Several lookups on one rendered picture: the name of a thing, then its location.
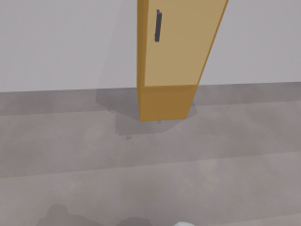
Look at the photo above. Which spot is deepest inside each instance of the handle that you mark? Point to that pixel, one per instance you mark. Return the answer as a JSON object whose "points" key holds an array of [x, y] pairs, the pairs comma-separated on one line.
{"points": [[158, 25]]}

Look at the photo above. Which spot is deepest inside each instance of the cupboard door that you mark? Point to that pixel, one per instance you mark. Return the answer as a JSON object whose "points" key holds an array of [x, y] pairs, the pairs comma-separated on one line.
{"points": [[186, 34]]}

